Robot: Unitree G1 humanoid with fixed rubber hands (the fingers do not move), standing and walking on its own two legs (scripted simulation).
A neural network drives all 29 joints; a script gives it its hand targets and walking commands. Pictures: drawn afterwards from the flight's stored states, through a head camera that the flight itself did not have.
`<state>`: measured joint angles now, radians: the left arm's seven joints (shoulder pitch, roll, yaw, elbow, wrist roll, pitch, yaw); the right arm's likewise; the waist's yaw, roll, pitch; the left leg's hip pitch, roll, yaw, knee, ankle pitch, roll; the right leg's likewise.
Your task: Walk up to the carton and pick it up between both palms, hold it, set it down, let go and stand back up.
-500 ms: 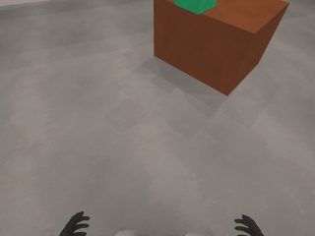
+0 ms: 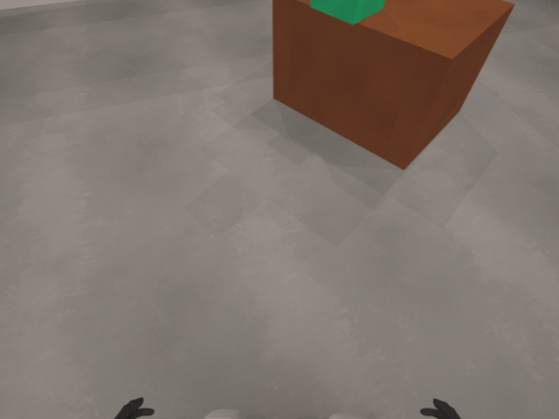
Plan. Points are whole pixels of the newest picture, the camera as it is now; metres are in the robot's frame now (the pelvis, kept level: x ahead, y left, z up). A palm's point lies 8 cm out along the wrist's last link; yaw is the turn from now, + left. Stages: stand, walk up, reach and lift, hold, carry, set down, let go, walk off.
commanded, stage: stand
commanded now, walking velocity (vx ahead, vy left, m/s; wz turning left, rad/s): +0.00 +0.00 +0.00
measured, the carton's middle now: out of the picture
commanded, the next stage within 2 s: none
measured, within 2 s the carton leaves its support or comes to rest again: neither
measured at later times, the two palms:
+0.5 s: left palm out of the picture +0.06 +0.26 -0.13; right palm out of the picture +0.07 -0.25 -0.12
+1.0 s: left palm out of the picture +0.03 +0.26 -0.12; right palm out of the picture +0.04 -0.26 -0.12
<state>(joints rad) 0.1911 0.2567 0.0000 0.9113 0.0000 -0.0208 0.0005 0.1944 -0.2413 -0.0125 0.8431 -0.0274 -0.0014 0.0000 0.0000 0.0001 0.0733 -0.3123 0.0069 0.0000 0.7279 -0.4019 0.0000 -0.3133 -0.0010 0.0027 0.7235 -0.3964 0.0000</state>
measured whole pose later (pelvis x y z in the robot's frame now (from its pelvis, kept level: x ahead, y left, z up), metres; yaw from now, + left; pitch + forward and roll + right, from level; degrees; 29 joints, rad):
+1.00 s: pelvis -0.02 +0.00 +0.01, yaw +0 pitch -1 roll +0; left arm 0.19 0.26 0.00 1.05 0.00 -0.03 0.00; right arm 0.19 -0.24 -0.01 1.00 -0.03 0.00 0.00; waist 0.00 0.00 0.04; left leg -0.31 0.01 0.00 0.65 -0.33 0.00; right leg -0.31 0.00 0.00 0.65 -0.33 0.00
